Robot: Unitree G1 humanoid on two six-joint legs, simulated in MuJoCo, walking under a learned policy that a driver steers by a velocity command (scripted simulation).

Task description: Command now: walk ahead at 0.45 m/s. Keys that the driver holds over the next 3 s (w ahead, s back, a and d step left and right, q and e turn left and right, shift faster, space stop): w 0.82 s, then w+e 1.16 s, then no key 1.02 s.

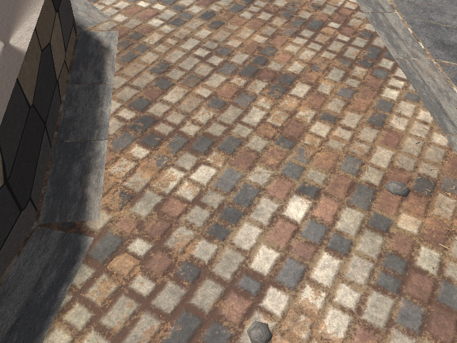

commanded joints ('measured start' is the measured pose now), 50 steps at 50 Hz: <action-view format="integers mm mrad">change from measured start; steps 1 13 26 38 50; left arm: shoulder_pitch -134 6 49 202 133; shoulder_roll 22 134 93 141 24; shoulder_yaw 2 50 30 47 33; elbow -94 -94 -4 61 5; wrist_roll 4 -11 22 -1 -18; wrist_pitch -6 -18 -35 17 30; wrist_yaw -3 -29 -6 20 20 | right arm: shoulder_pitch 31 34 -187 -452 -204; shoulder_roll -168 -215 -135 -160 -153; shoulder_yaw -25 -52 -51 -45 -63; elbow -40 -64 -212 -326 -211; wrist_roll -2 -2 7 25 -15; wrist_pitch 1 48 21 -9 -31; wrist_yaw -21 -38 -36 21 5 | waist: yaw -6 180 37 83 57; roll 111 170 4 -22 123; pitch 123 -91 73 74 14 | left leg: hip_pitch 17 124 -619 -545 -118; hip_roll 228 241 213 108 291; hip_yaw -161 -40 -96 -37 -140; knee -149 294 714 241 -120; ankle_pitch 333 946 113 200 237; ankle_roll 113 47 -54 -3 134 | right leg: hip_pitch -175 414 381 675 4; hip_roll -16 132 -115 -173 -47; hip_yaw -13 -87 155 80 109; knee -152 -480 -921 -767 130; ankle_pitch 101 111 105 301 -84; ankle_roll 36 -95 -221 -134 -3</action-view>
